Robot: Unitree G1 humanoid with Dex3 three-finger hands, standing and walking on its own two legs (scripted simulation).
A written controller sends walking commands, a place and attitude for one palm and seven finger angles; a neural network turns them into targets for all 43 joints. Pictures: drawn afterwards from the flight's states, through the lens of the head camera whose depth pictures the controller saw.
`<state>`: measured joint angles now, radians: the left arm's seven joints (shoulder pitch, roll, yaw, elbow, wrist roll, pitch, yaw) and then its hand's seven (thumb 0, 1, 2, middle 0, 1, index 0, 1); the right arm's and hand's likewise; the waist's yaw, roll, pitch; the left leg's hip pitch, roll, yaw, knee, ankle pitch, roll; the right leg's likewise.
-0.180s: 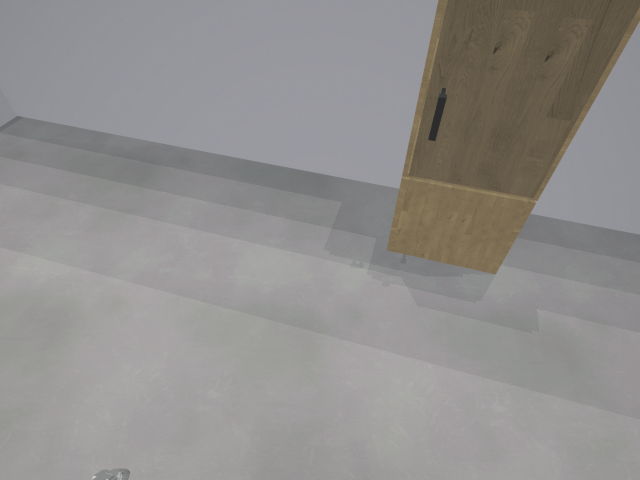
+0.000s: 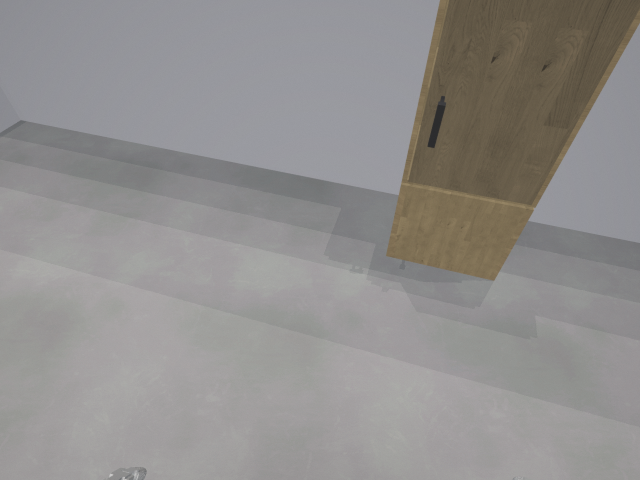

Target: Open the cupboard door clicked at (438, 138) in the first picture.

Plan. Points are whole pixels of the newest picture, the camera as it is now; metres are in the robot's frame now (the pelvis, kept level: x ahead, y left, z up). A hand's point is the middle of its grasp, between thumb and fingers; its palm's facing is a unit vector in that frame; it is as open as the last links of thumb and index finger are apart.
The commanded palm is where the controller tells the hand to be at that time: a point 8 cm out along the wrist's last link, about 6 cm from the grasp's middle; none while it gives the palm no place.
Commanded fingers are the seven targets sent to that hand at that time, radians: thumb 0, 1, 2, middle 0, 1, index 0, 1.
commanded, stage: stand and wait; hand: left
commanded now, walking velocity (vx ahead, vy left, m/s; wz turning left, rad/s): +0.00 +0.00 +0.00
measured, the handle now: (437, 121) +1.07 -0.27 -0.10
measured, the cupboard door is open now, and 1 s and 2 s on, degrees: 0 0 0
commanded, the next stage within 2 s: look at it before walking up in 0.64 s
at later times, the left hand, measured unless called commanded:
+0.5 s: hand out of the picture +0.06 +0.24 -0.15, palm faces -0.03 -0.94 -0.34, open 7.4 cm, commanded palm none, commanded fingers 0.00 0.90 0.90 -0.20 -0.30 -0.20 -0.30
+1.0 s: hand out of the picture +0.06 +0.23 -0.15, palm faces -0.03 -0.94 -0.33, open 7.4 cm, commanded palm none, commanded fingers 0.00 0.90 0.90 -0.20 -0.30 -0.20 -0.30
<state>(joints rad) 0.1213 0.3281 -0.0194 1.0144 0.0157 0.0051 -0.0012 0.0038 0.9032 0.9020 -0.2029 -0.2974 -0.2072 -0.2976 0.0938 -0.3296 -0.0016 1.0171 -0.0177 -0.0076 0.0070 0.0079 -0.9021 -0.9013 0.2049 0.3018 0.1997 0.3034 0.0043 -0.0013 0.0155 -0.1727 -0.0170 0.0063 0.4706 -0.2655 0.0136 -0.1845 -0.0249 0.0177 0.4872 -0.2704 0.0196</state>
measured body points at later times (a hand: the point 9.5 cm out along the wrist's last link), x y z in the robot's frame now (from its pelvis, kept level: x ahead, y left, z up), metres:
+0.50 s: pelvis -0.01 -0.01 +0.00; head -0.01 -0.01 +0.45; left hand +0.06 +0.29 -0.13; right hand +0.06 -0.31 -0.13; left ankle -0.01 +0.11 -0.74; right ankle +0.00 -0.13 -0.74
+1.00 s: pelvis -0.01 -0.01 +0.01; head -0.01 -0.01 +0.46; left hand +0.07 +0.28 -0.12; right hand +0.07 -0.31 -0.13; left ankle -0.01 +0.11 -0.74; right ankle +0.00 -0.13 -0.74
